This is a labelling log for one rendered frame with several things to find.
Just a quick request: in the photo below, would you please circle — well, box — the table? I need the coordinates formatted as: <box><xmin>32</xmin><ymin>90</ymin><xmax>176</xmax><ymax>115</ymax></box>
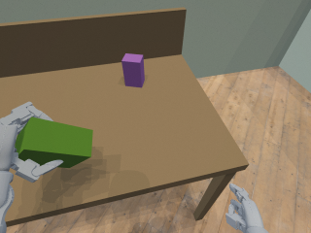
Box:
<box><xmin>0</xmin><ymin>7</ymin><xmax>249</xmax><ymax>227</ymax></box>

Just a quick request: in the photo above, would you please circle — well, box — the right robot hand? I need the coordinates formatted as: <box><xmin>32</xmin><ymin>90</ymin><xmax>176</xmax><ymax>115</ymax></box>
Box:
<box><xmin>225</xmin><ymin>183</ymin><xmax>264</xmax><ymax>233</ymax></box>

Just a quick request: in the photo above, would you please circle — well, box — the robot left forearm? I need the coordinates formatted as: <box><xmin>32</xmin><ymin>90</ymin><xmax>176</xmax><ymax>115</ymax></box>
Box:
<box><xmin>0</xmin><ymin>171</ymin><xmax>15</xmax><ymax>233</ymax></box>

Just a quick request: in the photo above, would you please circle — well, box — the sponge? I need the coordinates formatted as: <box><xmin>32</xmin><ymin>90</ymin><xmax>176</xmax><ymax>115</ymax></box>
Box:
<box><xmin>15</xmin><ymin>116</ymin><xmax>93</xmax><ymax>168</ymax></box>

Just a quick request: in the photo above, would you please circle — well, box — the left robot hand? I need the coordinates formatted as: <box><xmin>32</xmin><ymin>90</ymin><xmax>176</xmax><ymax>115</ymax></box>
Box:
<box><xmin>0</xmin><ymin>101</ymin><xmax>64</xmax><ymax>183</ymax></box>

